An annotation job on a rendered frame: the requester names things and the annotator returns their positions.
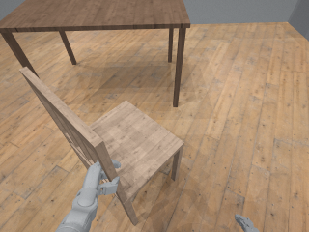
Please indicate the left robot forearm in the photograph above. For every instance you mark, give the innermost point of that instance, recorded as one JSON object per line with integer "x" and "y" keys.
{"x": 83, "y": 212}

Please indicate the left robot hand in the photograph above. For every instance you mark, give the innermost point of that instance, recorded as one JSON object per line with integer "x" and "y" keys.
{"x": 95, "y": 174}

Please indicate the table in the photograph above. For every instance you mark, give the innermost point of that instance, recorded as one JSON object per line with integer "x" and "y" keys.
{"x": 97, "y": 15}

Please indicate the chair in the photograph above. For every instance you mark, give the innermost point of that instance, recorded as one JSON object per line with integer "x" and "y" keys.
{"x": 125, "y": 134}

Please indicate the right robot hand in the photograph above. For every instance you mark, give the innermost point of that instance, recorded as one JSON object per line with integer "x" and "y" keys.
{"x": 246, "y": 224}

